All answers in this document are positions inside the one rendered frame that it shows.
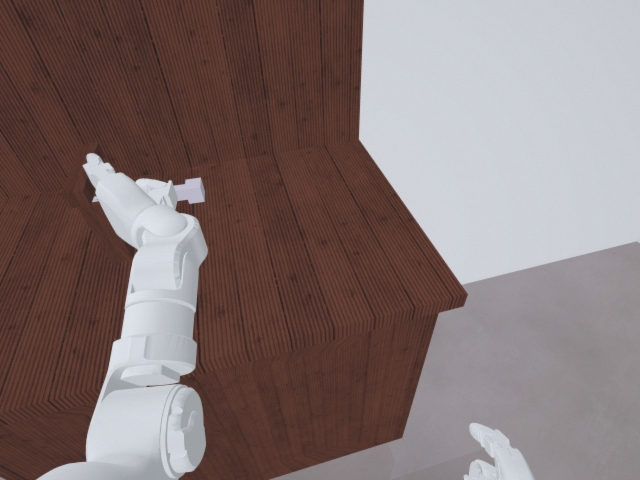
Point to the counter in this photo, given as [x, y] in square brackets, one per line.
[319, 295]

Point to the tap lever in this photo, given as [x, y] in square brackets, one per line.
[192, 190]

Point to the robot left forearm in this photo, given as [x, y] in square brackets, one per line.
[156, 345]

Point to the left robot upper arm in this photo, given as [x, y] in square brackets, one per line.
[149, 433]

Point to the left robot hand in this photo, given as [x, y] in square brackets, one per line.
[122, 199]

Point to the right robot hand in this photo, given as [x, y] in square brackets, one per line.
[510, 464]

